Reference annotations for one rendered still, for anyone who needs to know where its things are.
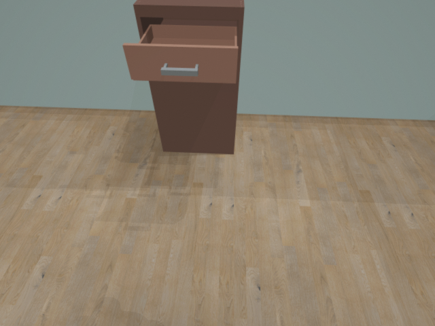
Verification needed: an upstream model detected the handle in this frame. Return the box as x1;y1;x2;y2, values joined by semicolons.
161;63;198;76

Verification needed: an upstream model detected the cabinet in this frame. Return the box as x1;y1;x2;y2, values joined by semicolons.
133;0;245;154

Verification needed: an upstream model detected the drawer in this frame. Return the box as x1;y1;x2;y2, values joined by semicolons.
122;24;238;84

